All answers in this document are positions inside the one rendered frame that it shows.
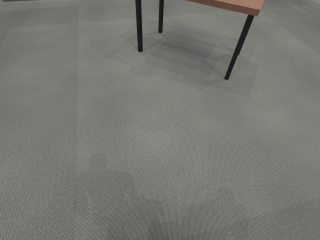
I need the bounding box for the table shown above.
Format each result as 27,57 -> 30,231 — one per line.
135,0 -> 264,80

